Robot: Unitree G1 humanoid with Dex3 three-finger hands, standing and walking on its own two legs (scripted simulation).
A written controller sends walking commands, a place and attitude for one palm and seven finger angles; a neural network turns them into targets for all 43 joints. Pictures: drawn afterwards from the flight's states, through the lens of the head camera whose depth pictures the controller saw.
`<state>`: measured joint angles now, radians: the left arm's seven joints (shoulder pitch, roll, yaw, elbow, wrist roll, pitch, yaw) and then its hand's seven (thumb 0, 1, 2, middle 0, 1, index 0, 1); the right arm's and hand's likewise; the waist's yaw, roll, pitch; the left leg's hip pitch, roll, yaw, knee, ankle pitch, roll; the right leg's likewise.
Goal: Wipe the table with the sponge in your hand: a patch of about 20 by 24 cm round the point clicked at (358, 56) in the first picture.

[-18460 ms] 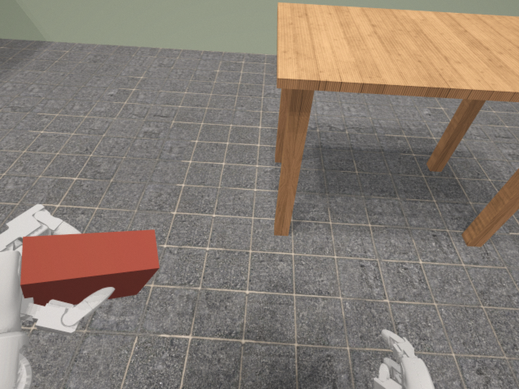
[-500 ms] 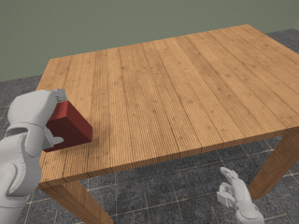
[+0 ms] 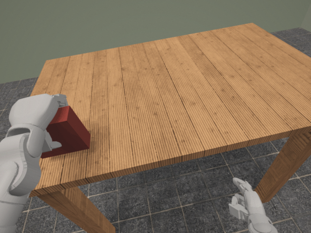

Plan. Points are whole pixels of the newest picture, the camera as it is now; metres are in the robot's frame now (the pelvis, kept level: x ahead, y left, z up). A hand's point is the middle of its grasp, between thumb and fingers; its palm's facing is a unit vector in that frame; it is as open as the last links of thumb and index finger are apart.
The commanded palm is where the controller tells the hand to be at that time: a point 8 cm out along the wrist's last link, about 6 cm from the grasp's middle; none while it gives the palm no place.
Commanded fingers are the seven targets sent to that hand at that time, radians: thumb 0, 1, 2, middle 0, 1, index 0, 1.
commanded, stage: move the sponge above the wiping area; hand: left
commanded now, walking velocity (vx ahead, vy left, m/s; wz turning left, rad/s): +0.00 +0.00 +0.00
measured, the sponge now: (59, 138) +0.27 +0.30 +0.12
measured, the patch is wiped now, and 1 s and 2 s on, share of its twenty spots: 0.00 0.00 0.00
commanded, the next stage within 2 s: lower the sponge onto the table in 1.32 s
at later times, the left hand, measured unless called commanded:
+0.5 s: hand (46, 122) +0.28 +0.32 +0.17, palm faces +0.11 -0.03 -0.99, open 9.2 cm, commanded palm +0.24 +0.31 +0.25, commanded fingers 0.00 0.10 1.30 -1.20 -1.60 -1.20 -1.60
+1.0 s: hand (40, 121) +0.27 +0.32 +0.18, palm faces +0.11 -0.04 -0.99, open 9.2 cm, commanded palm +0.23 +0.31 +0.26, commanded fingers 0.00 0.10 1.30 -1.20 -1.60 -1.20 -1.60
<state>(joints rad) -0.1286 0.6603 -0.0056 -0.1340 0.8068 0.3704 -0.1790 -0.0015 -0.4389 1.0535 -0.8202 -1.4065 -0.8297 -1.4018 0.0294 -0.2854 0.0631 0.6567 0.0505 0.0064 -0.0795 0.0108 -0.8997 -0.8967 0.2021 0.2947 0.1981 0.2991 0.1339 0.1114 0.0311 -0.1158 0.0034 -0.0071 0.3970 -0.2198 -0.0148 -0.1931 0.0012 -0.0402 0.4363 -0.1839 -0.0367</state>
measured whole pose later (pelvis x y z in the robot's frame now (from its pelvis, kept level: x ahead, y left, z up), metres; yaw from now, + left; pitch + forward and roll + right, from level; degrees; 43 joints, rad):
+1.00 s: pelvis +0.01 +0.02 +0.00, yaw +0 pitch -3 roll +0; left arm -0.12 0.66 0.00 -0.20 0.81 0.43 -0.19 0.00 -0.44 1.05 -0.82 -1.41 -0.83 -1.40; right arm 0.02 -0.27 0.08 0.65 0.05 0.03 -0.06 0.01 -0.90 -0.90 0.20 0.29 0.20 0.30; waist 0.15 0.11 0.02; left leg -0.11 -0.01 0.00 0.38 -0.22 0.01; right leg -0.18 -0.02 -0.03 0.41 -0.18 -0.02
